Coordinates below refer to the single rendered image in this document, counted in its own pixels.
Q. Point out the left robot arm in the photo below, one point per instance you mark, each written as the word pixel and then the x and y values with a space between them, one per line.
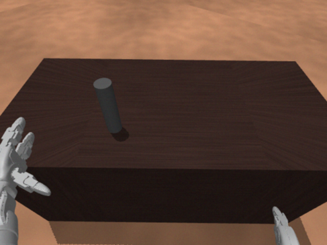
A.
pixel 8 219

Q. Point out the can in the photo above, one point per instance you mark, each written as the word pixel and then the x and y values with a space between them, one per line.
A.
pixel 105 94

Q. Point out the left robot hand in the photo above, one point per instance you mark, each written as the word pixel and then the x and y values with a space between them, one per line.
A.
pixel 13 160

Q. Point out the right robot hand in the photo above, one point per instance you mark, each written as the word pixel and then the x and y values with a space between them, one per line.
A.
pixel 284 234

